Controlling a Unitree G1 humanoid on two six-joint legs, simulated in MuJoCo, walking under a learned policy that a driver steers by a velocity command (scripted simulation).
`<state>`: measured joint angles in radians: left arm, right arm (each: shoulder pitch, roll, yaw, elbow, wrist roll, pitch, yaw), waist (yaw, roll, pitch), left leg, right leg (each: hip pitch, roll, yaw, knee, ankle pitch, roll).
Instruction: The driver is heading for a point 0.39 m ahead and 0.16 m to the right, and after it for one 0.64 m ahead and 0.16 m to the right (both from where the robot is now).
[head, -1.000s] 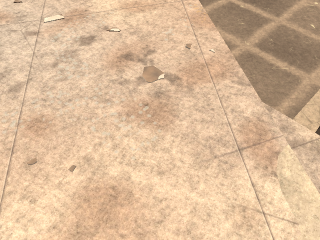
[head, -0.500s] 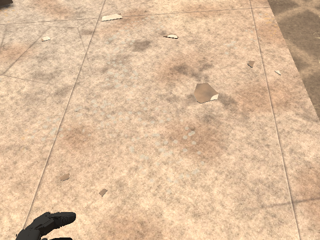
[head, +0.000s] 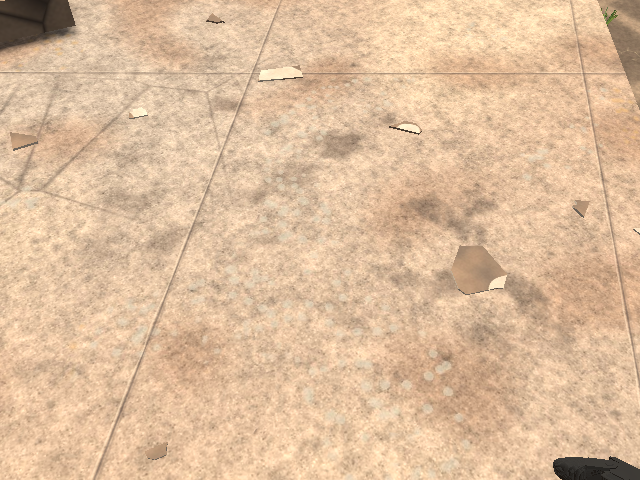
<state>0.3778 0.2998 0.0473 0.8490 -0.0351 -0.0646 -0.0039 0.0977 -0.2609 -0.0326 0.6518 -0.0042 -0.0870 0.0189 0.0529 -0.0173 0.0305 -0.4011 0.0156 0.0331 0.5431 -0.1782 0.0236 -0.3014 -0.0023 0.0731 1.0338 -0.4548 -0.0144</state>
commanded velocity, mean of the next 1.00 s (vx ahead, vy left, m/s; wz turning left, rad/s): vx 0.46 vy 0.00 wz -0.47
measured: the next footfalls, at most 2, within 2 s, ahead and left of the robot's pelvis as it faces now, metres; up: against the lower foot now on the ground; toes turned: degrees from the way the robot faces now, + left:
right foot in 0.44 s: +0.37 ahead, -0.17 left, +0.00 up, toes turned -17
left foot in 0.92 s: +0.71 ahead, -0.11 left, +0.00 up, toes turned -32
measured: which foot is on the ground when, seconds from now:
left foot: down 0.00-0.42, up 0.44-0.90, down 0.92-1.00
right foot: up 0.00-0.42, down 0.44-0.94, up 0.96-1.00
